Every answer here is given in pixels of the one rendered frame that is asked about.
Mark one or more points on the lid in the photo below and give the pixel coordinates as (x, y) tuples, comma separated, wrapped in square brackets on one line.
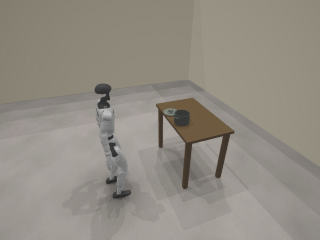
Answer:
[(168, 113)]

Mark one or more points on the table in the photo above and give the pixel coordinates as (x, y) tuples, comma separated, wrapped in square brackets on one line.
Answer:
[(203, 125)]

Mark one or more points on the left robot upper arm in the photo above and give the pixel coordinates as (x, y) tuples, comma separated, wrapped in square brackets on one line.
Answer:
[(96, 117)]

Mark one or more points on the pot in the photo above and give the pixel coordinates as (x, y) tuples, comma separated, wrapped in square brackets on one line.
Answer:
[(182, 117)]

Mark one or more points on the humanoid robot head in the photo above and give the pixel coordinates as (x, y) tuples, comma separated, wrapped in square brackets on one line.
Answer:
[(103, 89)]

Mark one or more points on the right robot upper arm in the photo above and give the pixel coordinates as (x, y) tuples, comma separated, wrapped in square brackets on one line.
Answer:
[(106, 118)]

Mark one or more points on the robot right foot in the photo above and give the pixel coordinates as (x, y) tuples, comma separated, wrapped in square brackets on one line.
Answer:
[(123, 193)]

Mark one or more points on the right robot forearm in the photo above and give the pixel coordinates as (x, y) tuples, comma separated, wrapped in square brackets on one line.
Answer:
[(105, 144)]

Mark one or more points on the right robot hand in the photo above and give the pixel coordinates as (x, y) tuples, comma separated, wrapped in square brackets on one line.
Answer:
[(111, 161)]

